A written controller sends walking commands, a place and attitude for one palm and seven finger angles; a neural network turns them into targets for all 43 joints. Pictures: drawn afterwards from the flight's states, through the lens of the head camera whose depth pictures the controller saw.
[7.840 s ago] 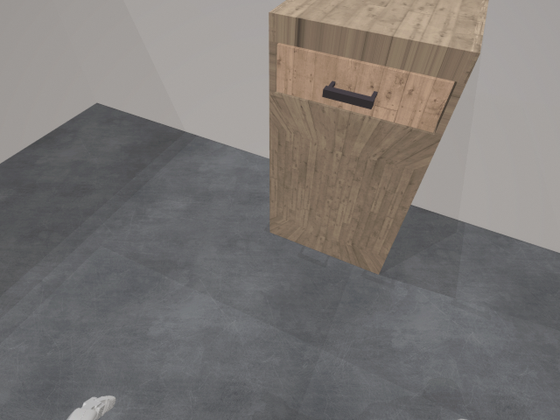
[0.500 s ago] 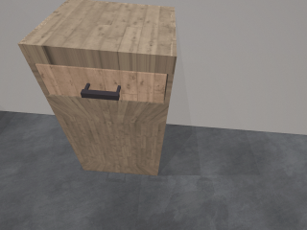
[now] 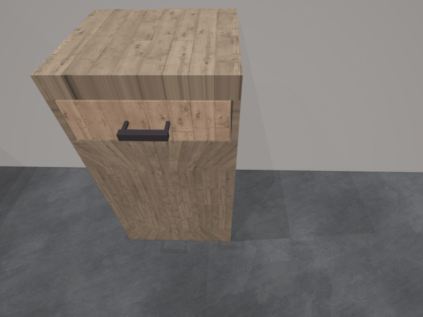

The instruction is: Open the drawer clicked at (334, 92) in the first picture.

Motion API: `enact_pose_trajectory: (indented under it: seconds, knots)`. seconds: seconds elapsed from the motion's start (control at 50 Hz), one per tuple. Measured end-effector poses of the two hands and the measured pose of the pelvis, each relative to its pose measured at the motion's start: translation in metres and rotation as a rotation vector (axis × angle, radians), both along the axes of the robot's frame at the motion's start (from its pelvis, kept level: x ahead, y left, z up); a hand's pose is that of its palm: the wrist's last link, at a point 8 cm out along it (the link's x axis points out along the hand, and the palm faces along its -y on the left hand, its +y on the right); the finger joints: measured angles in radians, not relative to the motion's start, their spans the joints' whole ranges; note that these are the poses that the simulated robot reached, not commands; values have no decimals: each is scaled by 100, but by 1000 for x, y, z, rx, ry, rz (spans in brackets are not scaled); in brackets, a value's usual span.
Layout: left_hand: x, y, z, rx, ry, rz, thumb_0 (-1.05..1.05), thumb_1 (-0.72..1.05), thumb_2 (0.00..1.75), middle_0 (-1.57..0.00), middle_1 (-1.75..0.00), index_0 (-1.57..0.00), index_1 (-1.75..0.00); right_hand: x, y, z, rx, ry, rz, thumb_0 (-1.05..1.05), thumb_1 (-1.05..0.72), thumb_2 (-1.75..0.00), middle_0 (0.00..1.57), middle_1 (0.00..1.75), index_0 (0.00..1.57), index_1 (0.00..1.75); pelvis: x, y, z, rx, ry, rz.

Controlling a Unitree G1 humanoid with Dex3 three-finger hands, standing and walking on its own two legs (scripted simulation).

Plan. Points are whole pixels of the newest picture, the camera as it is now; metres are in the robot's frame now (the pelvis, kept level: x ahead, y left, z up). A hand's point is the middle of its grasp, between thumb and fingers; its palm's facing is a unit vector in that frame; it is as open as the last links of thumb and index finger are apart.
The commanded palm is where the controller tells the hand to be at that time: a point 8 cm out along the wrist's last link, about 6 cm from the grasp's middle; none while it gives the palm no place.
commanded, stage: come to a stop and stand still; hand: left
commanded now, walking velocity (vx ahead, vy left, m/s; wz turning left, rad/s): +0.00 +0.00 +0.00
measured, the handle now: (145, 129) +0.57 +0.22 +0.01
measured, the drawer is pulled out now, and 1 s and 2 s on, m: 0.00 0.00 0.00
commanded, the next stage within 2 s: look again from close up in 0.82 s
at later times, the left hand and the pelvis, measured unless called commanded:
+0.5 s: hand out of the picture +0.02 +0.16 -0.17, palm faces +0.02 -0.98 -0.18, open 7.3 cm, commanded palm none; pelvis +0.03 -0.01 +0.00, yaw +0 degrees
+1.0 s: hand out of the picture +0.03 +0.15 -0.17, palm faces +0.02 -0.98 -0.19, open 7.3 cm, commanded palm none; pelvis +0.04 -0.02 +0.00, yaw +0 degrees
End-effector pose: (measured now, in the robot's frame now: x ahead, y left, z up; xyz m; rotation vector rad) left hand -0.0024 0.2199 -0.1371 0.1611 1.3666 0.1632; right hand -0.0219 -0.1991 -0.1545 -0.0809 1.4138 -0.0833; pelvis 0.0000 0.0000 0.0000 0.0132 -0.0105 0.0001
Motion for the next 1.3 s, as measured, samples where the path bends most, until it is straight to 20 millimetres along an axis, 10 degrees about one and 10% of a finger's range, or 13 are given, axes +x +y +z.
enact_pose_trajectory:
  seconds: [0.52, 1.3]
  knots:
    - [20, -15, -5, -29, 51, 8, 1, 92, 90, -20, -30, -20, -30, 44, -23, 6, -59, -1, 8, 1, -92, -90, 20, 30, 20, 30, 31, -9, 2, -3, 6, -5]
    - [25, -28, -6, -31, 48, 18, 1, 92, 90, -20, -30, -20, -30, 44, -30, 7, -52, 25, -2, 1, -91, -90, 20, 30, 20, 30, 39, -23, 2, -3, 4, -5]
